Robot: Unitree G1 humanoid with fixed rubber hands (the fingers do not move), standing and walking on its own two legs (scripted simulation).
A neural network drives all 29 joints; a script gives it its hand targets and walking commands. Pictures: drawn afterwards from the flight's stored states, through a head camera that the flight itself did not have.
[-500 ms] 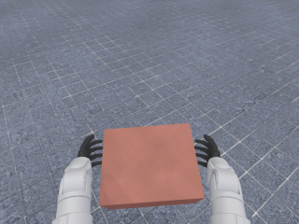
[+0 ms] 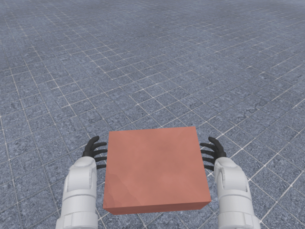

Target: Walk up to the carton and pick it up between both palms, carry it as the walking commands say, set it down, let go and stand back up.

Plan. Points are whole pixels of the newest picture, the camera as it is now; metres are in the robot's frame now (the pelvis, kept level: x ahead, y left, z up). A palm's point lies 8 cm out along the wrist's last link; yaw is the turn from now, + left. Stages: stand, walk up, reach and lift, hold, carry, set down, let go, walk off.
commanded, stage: reach and lift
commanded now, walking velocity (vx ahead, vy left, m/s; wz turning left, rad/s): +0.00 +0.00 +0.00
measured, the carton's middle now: (154, 170) +0.32 -0.01 -0.04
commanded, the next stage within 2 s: hold in 0.62 s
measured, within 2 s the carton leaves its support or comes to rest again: neither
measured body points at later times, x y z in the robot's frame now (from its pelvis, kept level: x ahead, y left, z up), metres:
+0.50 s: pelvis +0.01 +0.00 +0.00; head -0.03 +0.00 +0.45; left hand +0.29 +0.18 +0.03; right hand +0.30 -0.18 +0.03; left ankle +0.01 +0.13 -0.75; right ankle +0.02 -0.13 -0.75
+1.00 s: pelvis +0.00 +0.00 +0.00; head -0.04 +0.00 +0.45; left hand +0.29 +0.18 +0.03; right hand +0.30 -0.18 +0.03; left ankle +0.00 +0.13 -0.75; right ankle +0.02 -0.13 -0.75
